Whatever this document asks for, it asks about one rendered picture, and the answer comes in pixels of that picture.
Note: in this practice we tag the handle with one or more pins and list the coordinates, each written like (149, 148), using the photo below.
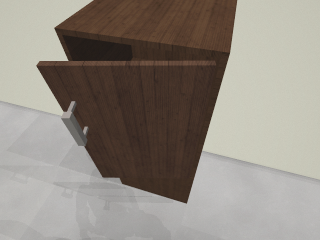
(73, 126)

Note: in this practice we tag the cupboard door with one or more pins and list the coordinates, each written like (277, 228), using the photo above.
(144, 117)

